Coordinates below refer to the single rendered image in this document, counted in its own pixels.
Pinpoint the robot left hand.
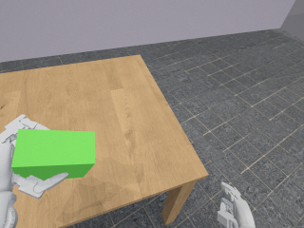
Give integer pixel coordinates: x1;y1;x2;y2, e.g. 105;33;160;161
0;114;69;199

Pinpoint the sponge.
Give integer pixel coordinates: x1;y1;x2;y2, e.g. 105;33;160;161
11;128;95;181

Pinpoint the left robot forearm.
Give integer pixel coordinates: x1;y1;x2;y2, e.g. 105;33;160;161
0;191;18;228

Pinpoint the robot right hand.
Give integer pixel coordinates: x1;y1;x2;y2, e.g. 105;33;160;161
218;182;256;228

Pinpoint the table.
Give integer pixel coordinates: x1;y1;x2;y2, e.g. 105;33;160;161
0;54;209;228

